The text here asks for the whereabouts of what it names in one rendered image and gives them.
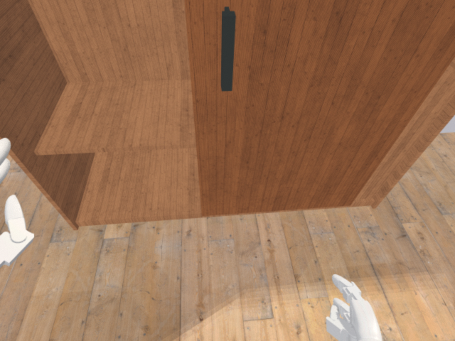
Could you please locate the robot left hand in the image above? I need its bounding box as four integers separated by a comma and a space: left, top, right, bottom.
0, 138, 34, 268

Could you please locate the wardrobe door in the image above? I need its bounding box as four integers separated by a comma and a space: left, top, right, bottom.
355, 58, 455, 200
184, 0, 455, 216

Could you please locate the robot right hand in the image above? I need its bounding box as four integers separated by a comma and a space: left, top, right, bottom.
326, 274, 382, 341

